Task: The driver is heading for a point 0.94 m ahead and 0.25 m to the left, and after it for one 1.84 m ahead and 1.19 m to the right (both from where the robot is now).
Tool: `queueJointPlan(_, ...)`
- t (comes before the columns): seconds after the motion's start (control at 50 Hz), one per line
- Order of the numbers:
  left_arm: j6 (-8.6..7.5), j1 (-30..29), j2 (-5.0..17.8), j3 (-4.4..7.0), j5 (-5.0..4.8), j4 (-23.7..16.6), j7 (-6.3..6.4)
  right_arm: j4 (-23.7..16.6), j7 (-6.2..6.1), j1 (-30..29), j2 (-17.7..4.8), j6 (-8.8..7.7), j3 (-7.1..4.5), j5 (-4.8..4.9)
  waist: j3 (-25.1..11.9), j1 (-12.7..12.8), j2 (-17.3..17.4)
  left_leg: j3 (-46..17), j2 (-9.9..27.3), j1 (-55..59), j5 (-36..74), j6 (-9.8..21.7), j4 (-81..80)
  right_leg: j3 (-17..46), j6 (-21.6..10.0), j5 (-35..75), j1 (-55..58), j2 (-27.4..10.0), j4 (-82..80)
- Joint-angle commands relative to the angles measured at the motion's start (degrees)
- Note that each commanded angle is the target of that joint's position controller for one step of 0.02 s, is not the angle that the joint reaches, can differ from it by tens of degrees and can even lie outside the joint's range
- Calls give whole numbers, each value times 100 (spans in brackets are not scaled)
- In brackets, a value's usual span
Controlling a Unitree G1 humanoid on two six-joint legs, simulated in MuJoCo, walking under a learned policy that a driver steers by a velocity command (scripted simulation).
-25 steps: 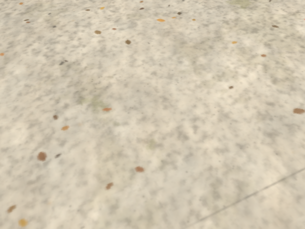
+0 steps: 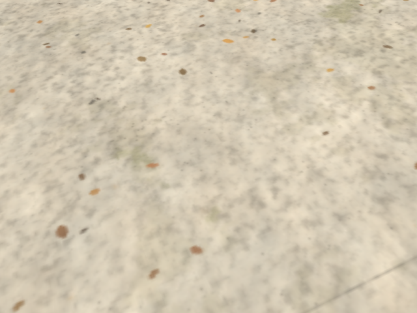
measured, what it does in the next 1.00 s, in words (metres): walks ahead: left foot, then right foot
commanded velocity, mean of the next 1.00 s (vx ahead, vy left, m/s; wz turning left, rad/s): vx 0.47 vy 0.00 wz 0.10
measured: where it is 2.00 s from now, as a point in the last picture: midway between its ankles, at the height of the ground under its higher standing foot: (181, 202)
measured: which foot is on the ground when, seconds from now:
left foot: up 0.00-0.38, down 0.40-0.94, up 0.96-1.00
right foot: down 0.00-0.40, up 0.42-0.92, down 0.94-1.00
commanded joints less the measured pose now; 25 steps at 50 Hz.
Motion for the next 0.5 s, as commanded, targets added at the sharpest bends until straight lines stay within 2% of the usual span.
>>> queueJointPlan(0.02,-31,1570,943,228,21,295,53,-887,110,-1298,-498,-262,-69,-174,1270,499,-903,70,111,-3518,-68,222,2081,3763,-933,-2734,1381,-2350,-2277)
queueJointPlan(0.04,-74,1144,786,188,11,127,40,-810,173,-1164,-400,-314,-54,-138,1263,253,-625,11,251,-3379,360,220,2259,3281,-840,-2244,1136,-2121,-2302)
queueJointPlan(0.06,-135,897,710,167,-14,18,38,-750,225,-1069,-342,-360,-50,-119,1164,109,-541,15,355,-3220,716,173,2291,2811,-736,-1595,1089,-1897,-2356)
queueJointPlan(0.08,-188,789,613,133,-42,-29,51,-719,268,-1044,-360,-372,-67,-141,1061,27,-512,88,406,-3104,978,94,2245,2381,-661,-934,1112,-1714,-2383)
queueJointPlan(0.14,-270,1146,434,57,-48,115,68,-810,305,-1288,-312,-297,-68,-149,871,34,-595,365,353,-3139,1396,-78,2157,1505,-618,1016,1320,-1410,-2192)
queueJointPlan(0.18,-278,1317,418,26,-45,165,70,-1032,295,-1785,-244,-260,-29,-124,903,105,-621,537,295,-3175,1552,-162,1772,1182,-643,1986,1292,-1327,-2090)
queueJointPlan(0.24,-281,1389,483,6,-36,177,80,-1364,294,-2535,-134,-244,62,-63,986,235,-748,771,147,-2667,1879,-155,712,852,-624,2736,1046,-1227,-2059)
queueJointPlan(0.28,-287,1425,578,16,-32,205,96,-1494,280,-2733,-179,-239,79,-30,1000,247,-832,867,58,-2252,1973,-21,168,781,-608,3147,1085,-1306,-2028)
queueJointPlan(0.32,-297,1296,673,31,-33,204,103,-1509,225,-2530,-312,-255,38,-23,881,67,-822,917,-88,-1667,1929,208,-143,660,-528,4271,1241,-1422,-1696)
queueJointPlan(0.34,-303,1211,748,50,-35,197,110,-1418,179,-2167,-417,-277,-13,-22,665,-116,-815,933,-229,-1199,1806,322,-214,565,-447,5189,1374,-1436,-1232)
queueJointPlan(0.36,-291,1154,827,75,-29,195,115,-1224,132,-1516,-551,-317,-88,-10,303,-391,-783,928,-376,-547,1704,433,-337,473,-367,5848,1495,-1406,-449)
queueJointPlan(0.38,-267,1058,883,93,-48,177,107,-914,80,-581,-667,-370,-170,-17,-175,-792,-657,930,-418,553,1917,545,-718,315,-266,5702,1246,-1250,655)
queueJointPlan(0.4,-261,1076,755,56,-70,80,77,-711,18,297,-1007,-415,-287,-141,-710,-1073,-366,10,447,1918,1167,741,-813,211,-212,4043,211,-1022,2131)
queueJointPlan(0.42,-237,1761,-34,-71,-218,-33,2,-691,33,675,-1570,-415,-406,-284,-1473,-662,942,-2941,2301,3427,434,1511,-1219,-35,25,-477,-1742,-53,4454)
queueJointPlan(0.44,-222,1464,549,89,-117,-5,-12,-678,104,339,-1366,-339,-392,-33,-1382,-684,484,-4146,2291,2952,-316,1684,-2173,578,-69,-962,-2359,60,5192)
queueJointPlan(0.46,-217,805,660,140,-64,-249,-21,-807,111,-419,-1046,-353,-298,22,-306,-390,255,-3120,2097,2034,-529,1474,-2292,568,-127,-378,-2701,-361,5136)
queueJointPlan(0.48,-251,408,616,135,-32,-352,-48,-865,137,-774,-664,-416,-201,19,126,-305,-95,-2425,1850,1221,142,1322,-2481,545,-142,45,-2525,-564,4793)
queueJointPlan(0.5,-222,321,513,149,0,-354,-66,-809,127,-836,-479,-474,-143,-11,351,-123,-126,-1873,1590,698,803,1147,-2571,542,-132,186,-2240,-708,4498)
Velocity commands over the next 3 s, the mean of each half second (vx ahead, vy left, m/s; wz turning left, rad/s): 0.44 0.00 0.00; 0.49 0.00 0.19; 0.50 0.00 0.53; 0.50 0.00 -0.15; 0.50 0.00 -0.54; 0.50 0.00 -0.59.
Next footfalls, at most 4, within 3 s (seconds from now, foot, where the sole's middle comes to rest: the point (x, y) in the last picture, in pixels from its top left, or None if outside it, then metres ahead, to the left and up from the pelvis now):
0.40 left None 0.36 0.09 -0.77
0.94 right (250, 277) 0.68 -0.08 -0.77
1.46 left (174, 230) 0.87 0.20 -0.77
2.04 right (180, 167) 1.19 0.19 -0.77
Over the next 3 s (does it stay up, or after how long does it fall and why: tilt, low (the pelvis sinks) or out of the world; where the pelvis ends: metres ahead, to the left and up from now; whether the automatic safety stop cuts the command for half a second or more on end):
stays up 1.54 0.25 0.00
